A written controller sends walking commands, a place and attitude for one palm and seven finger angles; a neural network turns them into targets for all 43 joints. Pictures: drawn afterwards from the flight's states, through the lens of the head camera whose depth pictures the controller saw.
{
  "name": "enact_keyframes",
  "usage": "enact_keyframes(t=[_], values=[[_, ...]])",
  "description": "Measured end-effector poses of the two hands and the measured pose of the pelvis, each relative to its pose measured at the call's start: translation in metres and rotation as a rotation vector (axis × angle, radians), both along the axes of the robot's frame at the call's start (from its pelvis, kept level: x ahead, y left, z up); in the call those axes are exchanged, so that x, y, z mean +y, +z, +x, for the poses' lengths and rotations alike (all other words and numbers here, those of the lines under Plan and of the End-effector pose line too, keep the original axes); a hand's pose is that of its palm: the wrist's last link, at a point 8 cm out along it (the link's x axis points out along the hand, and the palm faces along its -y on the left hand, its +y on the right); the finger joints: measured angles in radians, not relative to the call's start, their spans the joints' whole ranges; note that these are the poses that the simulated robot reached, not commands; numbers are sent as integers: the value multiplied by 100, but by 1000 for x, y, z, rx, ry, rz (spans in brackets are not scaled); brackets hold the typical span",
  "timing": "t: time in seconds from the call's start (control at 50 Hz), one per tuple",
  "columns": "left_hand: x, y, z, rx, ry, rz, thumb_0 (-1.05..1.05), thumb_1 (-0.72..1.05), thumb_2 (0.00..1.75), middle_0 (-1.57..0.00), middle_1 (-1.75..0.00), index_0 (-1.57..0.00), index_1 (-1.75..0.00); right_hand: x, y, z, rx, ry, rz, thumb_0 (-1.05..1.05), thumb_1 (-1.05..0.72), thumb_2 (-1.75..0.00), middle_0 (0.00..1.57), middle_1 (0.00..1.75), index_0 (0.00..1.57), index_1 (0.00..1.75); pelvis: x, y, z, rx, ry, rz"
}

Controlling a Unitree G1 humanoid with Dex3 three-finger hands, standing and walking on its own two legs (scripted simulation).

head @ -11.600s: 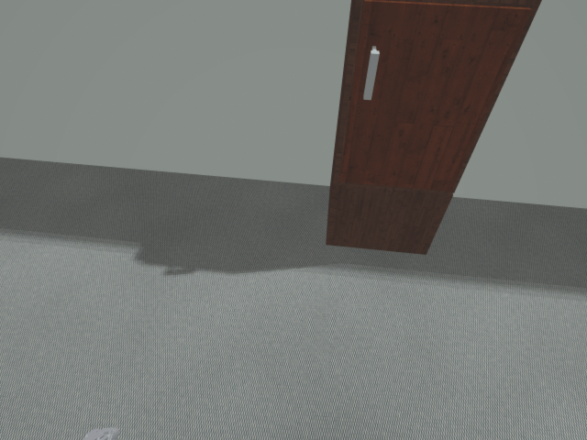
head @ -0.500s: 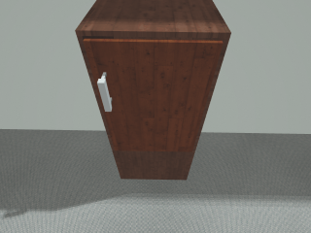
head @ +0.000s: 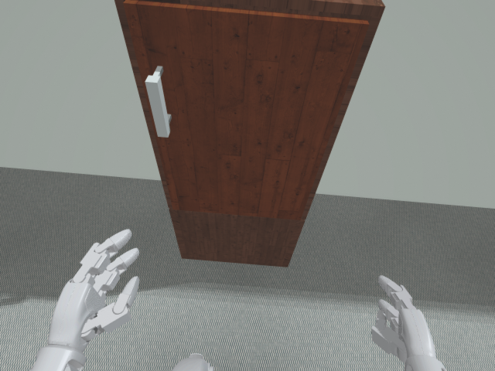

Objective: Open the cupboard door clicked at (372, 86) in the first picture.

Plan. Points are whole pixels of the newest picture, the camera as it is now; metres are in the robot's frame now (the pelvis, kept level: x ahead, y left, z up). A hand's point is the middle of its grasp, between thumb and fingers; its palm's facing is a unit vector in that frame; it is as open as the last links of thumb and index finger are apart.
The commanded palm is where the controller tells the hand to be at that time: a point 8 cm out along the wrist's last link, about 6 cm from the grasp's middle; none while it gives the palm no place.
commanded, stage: raise the hand with hooked fingers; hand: left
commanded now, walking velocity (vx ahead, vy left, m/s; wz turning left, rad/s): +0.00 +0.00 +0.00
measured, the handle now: (161, 102) +0.58 +0.22 +0.11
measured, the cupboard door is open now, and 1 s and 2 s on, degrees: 0 0 0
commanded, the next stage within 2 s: move the hooked fingers beside the handle in 1.74 s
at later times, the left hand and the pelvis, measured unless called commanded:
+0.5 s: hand (83, 275) +0.23 +0.25 +0.06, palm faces +0.06 -1.00 -0.03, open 11.2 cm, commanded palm +0.21 +0.29 +0.06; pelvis +0.00 +0.00 +0.00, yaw -1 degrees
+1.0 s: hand (40, 240) +0.27 +0.31 +0.09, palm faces +0.03 -1.00 -0.02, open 13.8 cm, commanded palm +0.24 +0.35 +0.11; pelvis +0.00 +0.05 +0.02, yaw +1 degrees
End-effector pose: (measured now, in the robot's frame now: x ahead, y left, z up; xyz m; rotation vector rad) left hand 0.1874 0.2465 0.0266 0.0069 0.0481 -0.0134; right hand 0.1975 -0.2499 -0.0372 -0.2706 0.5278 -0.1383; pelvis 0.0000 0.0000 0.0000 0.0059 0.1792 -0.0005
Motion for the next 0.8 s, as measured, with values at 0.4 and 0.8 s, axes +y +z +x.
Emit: enact_keyframes(t=[0.4, 0.8], values=[[29, 20, 27, 81, -64, 18, 1, 21, 60, -25, -74, -25, -74, 17, -55, -68, 190, -64, 85, 2, -90, -90, 21, 30, 20, 30, -7, -9, -11, 1, 9, -37], [83, 56, 45, -76, 14, 33, 0, -25, 40, -29, -104, -28, -104, 36, -6, -47, 107, -54, -22, 2, -90, -90, 20, 30, 20, 30, 35, 11, 1, -31, 4, -59]])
